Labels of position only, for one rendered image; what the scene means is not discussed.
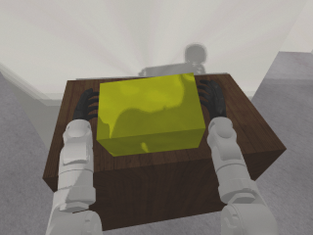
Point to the robot right forearm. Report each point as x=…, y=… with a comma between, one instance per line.
x=235, y=184

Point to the robot left forearm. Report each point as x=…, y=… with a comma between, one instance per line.
x=76, y=167

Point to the right robot hand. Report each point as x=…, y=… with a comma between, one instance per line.
x=216, y=101

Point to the carton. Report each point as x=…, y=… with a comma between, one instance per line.
x=149, y=115

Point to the pedestal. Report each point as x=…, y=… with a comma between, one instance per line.
x=145, y=188

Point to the left robot hand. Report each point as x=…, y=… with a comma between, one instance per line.
x=82, y=108

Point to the robot left upper arm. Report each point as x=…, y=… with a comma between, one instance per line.
x=78, y=223

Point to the robot right upper arm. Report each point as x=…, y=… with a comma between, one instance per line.
x=247, y=219

